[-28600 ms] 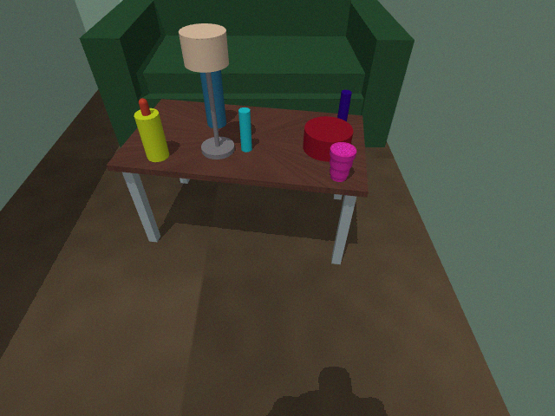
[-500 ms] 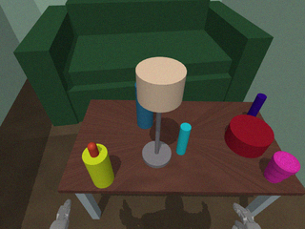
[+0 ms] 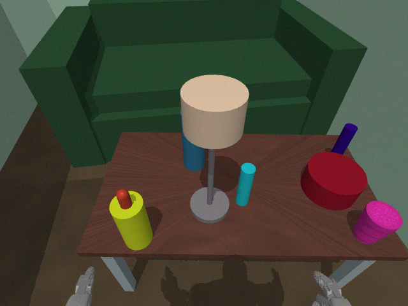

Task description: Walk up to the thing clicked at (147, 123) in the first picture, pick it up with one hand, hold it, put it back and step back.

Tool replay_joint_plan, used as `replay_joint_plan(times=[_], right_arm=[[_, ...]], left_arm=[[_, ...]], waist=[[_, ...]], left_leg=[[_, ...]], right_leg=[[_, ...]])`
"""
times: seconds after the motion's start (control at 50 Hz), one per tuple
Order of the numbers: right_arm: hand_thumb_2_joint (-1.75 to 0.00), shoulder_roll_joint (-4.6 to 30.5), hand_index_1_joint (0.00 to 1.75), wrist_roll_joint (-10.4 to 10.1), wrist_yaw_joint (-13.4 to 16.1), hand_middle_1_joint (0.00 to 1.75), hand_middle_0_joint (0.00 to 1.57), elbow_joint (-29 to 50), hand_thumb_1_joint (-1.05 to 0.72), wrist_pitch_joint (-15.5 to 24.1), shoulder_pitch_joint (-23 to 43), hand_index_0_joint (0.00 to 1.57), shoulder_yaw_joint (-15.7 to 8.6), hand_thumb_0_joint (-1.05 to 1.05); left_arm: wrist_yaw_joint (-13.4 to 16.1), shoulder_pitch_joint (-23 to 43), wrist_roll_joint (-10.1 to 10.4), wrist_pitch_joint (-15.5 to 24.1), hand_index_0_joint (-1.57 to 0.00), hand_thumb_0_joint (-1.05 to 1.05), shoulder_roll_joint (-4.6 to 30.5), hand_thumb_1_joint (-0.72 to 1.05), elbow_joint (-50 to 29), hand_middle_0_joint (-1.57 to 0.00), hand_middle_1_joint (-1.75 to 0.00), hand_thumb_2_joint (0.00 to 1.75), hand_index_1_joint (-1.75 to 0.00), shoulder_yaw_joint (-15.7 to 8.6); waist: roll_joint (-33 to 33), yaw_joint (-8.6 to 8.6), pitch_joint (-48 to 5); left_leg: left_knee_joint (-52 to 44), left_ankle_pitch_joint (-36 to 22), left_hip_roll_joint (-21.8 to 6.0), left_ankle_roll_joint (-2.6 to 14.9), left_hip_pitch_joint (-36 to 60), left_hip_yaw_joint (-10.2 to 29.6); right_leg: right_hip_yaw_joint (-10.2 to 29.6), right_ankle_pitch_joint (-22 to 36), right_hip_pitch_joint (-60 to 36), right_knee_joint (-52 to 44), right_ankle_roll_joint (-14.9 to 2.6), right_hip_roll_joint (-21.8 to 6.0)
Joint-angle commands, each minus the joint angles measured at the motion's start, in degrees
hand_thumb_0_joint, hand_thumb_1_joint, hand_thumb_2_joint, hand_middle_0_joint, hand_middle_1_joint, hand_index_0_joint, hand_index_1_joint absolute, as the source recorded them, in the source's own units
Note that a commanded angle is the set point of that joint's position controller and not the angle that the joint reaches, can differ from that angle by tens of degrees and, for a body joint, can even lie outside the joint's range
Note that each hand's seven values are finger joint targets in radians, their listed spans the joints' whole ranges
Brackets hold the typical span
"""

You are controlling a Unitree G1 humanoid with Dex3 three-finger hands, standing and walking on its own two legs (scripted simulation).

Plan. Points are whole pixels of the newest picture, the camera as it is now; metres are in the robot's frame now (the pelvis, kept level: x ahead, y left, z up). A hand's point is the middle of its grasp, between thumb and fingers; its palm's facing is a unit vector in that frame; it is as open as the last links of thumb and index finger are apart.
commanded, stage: home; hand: left
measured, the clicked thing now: (131, 216) +0.41 +0.21 -0.13
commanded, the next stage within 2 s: stand in 0.68 s
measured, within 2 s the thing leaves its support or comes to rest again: neither
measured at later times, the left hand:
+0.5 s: hand out of the picture +0.17 +0.18 -0.06, palm faces +0.12 -0.96 -0.27, open 17.7 cm
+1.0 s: hand out of the picture +0.12 +0.25 -0.11, palm faces -0.02 -0.93 -0.36, open 15.4 cm
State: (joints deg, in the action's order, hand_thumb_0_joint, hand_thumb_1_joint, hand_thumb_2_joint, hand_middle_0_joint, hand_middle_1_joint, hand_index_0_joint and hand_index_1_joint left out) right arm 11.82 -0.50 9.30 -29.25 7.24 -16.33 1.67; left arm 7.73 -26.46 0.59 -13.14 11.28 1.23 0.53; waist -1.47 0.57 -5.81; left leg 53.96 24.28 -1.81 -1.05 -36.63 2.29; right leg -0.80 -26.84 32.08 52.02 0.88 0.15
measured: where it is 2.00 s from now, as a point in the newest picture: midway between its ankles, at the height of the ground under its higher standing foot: outside the picture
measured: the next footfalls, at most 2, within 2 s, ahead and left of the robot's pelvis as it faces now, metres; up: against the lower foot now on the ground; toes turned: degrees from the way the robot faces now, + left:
none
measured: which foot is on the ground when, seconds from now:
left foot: down 0.00-1.00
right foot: down 0.00-1.00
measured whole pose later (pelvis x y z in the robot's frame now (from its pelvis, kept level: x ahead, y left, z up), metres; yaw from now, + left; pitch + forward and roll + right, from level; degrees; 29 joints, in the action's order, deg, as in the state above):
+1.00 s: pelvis +0.00 +0.01 +0.01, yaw +0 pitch +1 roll +0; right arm 18.0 3.2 0.2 -46.6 1.6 -12.1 -1.6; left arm 1.0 -16.0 -3.0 -0.8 19.3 36.4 -1.0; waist 0.9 -0.9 0.1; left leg 47.8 22.4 0.0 0.3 -26.2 0.5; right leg 0.7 -25.8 22.7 47.6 1.5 -1.8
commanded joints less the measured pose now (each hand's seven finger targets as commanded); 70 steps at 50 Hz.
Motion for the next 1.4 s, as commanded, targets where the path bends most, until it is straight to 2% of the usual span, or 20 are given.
replay_joint_plan(times=[0.0,0.06,0.14,0.3,0.36,0.42,0.5,0.66,0.72,0.74,0.76,0.8,0.88,0.98,1.08,1.14,1.18,1.24,1.34,1.38], right_arm=[[-0.90,6.83,0.30,0.07,0.70,0.30,0.20,9.37,-0.90,3.32,4.25,0.20,-2.95,0.00],[-0.90,6.77,0.30,0.05,0.81,0.30,0.20,9.70,-0.90,3.35,4.24,0.20,-3.12,0.00],[-0.90,6.68,0.30,0.17,1.05,0.30,0.20,9.66,-0.90,3.15,3.53,0.20,-3.18,0.00],[-0.90,6.82,0.30,0.04,1.08,0.30,0.20,9.35,-0.90,3.31,4.25,0.20,-3.08,0.00],[-0.90,6.69,0.30,0.07,1.07,0.30,0.20,9.68,-0.90,3.17,4.04,0.20,-2.98,0.00],[-0.90,6.83,0.30,0.00,1.11,0.30,0.20,9.67,-0.90,3.20,4.21,0.20,-3.04,0.00],[-0.90,6.81,0.30,0.13,1.15,0.30,0.20,9.77,-0.90,3.29,3.64,0.20,-3.21,0.00],[-0.90,6.74,0.30,0.07,1.33,0.30,0.20,9.46,-0.90,3.25,3.62,0.20,-3.08,0.00],[-0.90,6.87,0.30,0.07,1.23,0.30,0.20,9.59,-0.90,3.40,4.02,0.20,-3.03,0.00],[-0.90,15.57,0.30,6.32,-2.19,0.30,0.20,-3.96,-0.90,-0.65,6.89,0.20,-6.01,0.00],[-0.90,15.56,0.30,6.92,-4.12,0.30,0.20,-5.62,-0.90,-2.10,5.26,0.20,-6.47,0.00],[-0.90,14.70,0.30,6.28,-5.80,0.30,0.20,-5.97,-0.90,-3.21,5.71,0.20,-6.29,0.00],[-0.90,15.61,0.30,3.47,-8.44,0.30,0.20,-8.78,-0.90,-3.12,7.00,0.20,-6.52,0.00],[-0.90,15.28,0.30,3.10,-8.99,0.30,0.20,-13.57,-0.90,-3.86,7.14,0.20,-6.78,0.00],[-0.90,17.17,0.30,3.17,-8.86,0.30,0.20,-17.99,-0.90,-4.86,8.14,0.20,-6.76,0.00],[-0.90,17.43,0.30,2.87,-8.65,0.30,0.20,-20.44,-0.90,-4.97,7.89,0.20,-6.57,0.00],[-0.90,17.52,0.30,2.75,-8.52,0.30,0.20,-22.35,-0.90,-4.93,7.72,0.20,-6.27,0.00],[-0.90,17.70,0.30,2.37,-8.36,0.30,0.20,-24.32,-0.90,-5.07,8.12,0.20,-5.92,0.00],[-0.90,18.13,0.30,2.11,-8.47,0.30,0.20,-27.15,-0.90,-5.56,9.30,0.20,-5.52,0.00],[-0.90,18.31,0.30,1.93,-8.52,0.30,0.20,-28.02,-0.90,-5.42,9.42,0.20,-5.49,0.00]], left_arm=[[0.37,3.28,-0.32,3.06,-0.05,0.00,5.38,-0.57,-11.52,-0.05,-0.05,0.04,-0.05,-2.60],[0.49,0.38,-0.42,3.09,-0.05,0.00,6.17,-0.56,-10.24,-0.05,-0.05,0.05,-0.05,-3.84],[0.15,0.99,-0.46,3.02,-0.05,0.00,5.93,-0.57,-11.25,-0.05,-0.05,0.05,-0.05,-3.41],[0.37,1.54,-0.30,2.77,-0.04,0.00,6.25,-0.61,-11.52,-0.04,-0.04,0.02,-0.04,-3.67],[0.23,0.53,-0.30,2.70,-0.04,0.00,5.92,-0.61,-10.62,-0.04,-0.04,0.02,-0.04,-3.31],[0.17,1.59,-0.14,2.72,-0.04,0.00,5.99,-0.59,-10.84,-0.04,-0.05,0.03,-0.05,-3.57],[0.06,0.50,-0.38,2.73,-0.04,0.00,5.38,-0.59,-11.34,-0.04,-0.05,0.03,-0.05,-3.05],[0.53,1.44,-0.36,2.52,-0.04,0.00,6.43,-0.60,-11.56,-0.04,-0.05,0.03,-0.05,-3.97],[0.46,1.58,-0.27,2.32,-0.04,0.00,5.78,-0.60,-12.04,-0.04,-0.05,0.03,-0.05,-3.05],[-2.21,9.21,-6.21,8.46,-0.04,0.00,15.21,-0.61,8.06,-0.04,-0.05,0.02,-0.04,-5.76],[-3.58,8.19,-6.64,10.92,-0.04,0.00,15.97,-0.61,13.75,-0.04,-0.04,0.02,-0.04,-6.50],[-4.95,10.10,-6.01,13.15,-0.20,0.00,15.77,-0.45,17.05,-0.20,-0.20,0.18,-0.20,-5.88],[-6.38,11.29,-3.41,14.89,-0.20,0.00,15.87,-0.13,24.84,-0.20,-0.30,0.50,-0.30,-4.85],[-6.19,13.71,-3.30,15.83,-0.20,0.00,17.48,0.27,33.50,-0.20,-0.30,0.90,-0.30,-4.83],[-5.83,13.90,-2.51,15.37,-0.20,0.00,17.54,0.67,40.43,-0.20,-0.30,0.90,-0.30,-4.35],[-5.70,13.93,-2.30,15.20,-0.20,0.00,18.00,0.90,44.32,-0.20,-0.30,0.90,-0.30,-4.22],[-5.73,13.63,-2.03,15.29,-0.20,0.00,18.04,0.90,46.75,-0.20,-0.30,0.90,-0.30,-3.97],[-5.77,14.59,-1.99,15.19,-0.20,0.00,18.81,0.90,49.66,-0.20,-0.30,0.90,-0.30,-3.64],[-5.99,16.21,-1.87,14.93,-0.20,0.00,18.65,0.90,53.64,-0.20,-0.30,0.90,-0.30,-3.05],[-6.15,16.23,-1.87,15.05,-0.20,0.00,18.66,0.90,54.94,-0.20,-0.30,0.90,-0.30,-2.90]], waist=[[-0.68,0.68,-3.45],[1.48,0.02,-4.94],[2.34,0.90,-7.18],[-1.18,0.04,-4.22],[0.01,0.37,-4.66],[0.55,0.55,-3.76],[0.89,0.74,-6.49],[-0.68,0.29,-5.89],[-0.96,0.37,-4.32],[4.42,-1.57,3.18],[5.77,-1.17,-0.41],[4.92,-0.31,2.23],[0.36,-1.79,0.81],[2.18,-0.88,-0.54],[-1.69,-1.55,4.29],[-1.51,-1.45,3.58],[-1.83,-1.66,3.12],[-0.13,-1.10,5.73],[0.19,-0.83,9.14],[0.45,-0.77,8.57]], left_leg=[[-9.24,-3.92,0.88,1.37,6.32,-1.93],[-7.93,-6.64,1.17,1.59,5.92,-2.13],[-6.02,-10.72,1.34,1.90,6.83,-2.69],[-8.76,-6.67,0.94,1.36,6.26,-1.74],[-7.82,-8.79,1.11,1.50,6.52,-2.21],[-7.78,-6.74,1.18,1.65,5.70,-2.48],[-6.95,-10.31,1.09,1.60,7.24,-2.37],[-8.00,-8.80,0.86,1.34,7.13,-1.89],[-8.68,-7.06,0.81,1.28,6.56,-1.83],[-9.53,-12.36,-0.87,3.61,7.94,2.03],[-8.57,-11.00,-0.58,5.01,9.60,0.70],[-11.14,-8.42,-0.08,5.77,10.73,2.08],[-15.10,-7.57,-1.35,5.95,13.58,4.07],[-14.49,-16.77,-0.83,5.03,18.70,3.15],[-21.91,-10.76,-2.87,5.71,18.81,6.74],[-24.67,-14.05,-3.71,5.33,20.75,7.36],[-25.01,-18.09,-3.91,4.87,22.83,6.69],[-27.39,-17.50,-3.32,3.91,23.58,5.67],[-33.79,-8.98,-3.84,3.45,24.12,6.35],[-35.08,-8.96,-3.89,3.20,25.39,6.29]], right_leg=[[-2.13,5.44,1.85,-10.07,-1.19,1.03],[-2.10,8.00,-0.03,-10.11,-0.85,0.84],[-1.14,13.66,-1.08,-9.84,-0.30,0.48],[-2.32,7.78,0.66,-9.48,-1.20,0.93],[-2.04,10.19,0.01,-9.72,-0.89,0.85],[-1.76,8.43,0.94,-10.34,-0.81,0.77],[-1.85,12.08,-0.44,-9.42,-0.76,0.89],[-2.20,9.85,-0.06,-9.16,-1.13,1.06],[-2.31,8.20,1.03,-9.35,-1.22,1.14],[4.20,10.55,-7.47,-11.02,-5.38,-3.84],[6.90,10.90,-8.52,-11.22,-6.77,-5.44],[7.76,6.90,-5.28,-12.28,-6.88,-5.05],[5.43,7.12,-7.95,-12.70,-5.11,-3.76],[6.46,18.39,-12.26,-15.06,-4.67,-5.28],[4.83,12.91,-12.99,-17.98,-3.74,-4.03],[4.36,15.16,-16.01,-19.32,-3.35,-4.17],[4.78,17.45,-17.98,-21.09,-3.27,-4.91],[5.39,17.85,-18.70,-24.94,-3.13,-5.35],[5.04,12.55,-19.54,-29.65,-2.46,-5.20],[5.03,13.03,-20.60,-30.76,-2.33,-5.43]])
